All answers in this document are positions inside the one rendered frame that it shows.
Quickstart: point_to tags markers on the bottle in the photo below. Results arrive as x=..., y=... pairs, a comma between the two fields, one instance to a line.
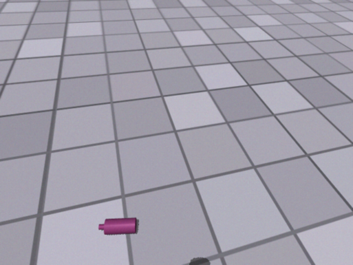
x=119, y=226

